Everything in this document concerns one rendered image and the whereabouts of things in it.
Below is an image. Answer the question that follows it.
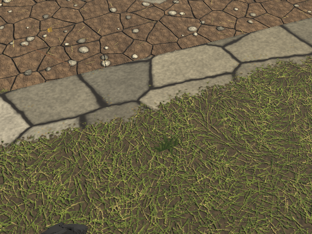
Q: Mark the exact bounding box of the left robot hand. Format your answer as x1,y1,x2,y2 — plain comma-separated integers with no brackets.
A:
41,222,88,234

